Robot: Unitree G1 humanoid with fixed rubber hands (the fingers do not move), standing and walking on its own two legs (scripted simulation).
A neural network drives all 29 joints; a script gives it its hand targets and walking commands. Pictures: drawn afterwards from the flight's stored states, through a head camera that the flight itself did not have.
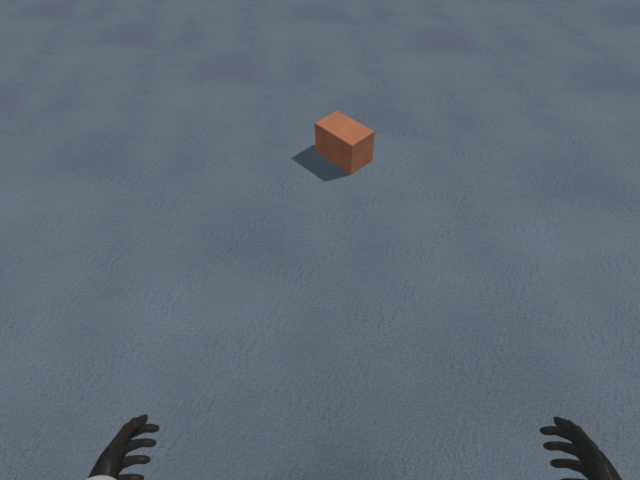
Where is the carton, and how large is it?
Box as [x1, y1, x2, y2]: [315, 111, 374, 174]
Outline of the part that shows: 335,111 315,123 316,151 351,174 371,160 374,131 340,112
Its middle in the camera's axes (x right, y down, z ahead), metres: +0.12 -0.45 +1.88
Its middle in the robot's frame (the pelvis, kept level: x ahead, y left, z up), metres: +1.61 -0.04 -0.68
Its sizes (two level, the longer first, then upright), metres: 0.247 0.149 0.169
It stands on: the floor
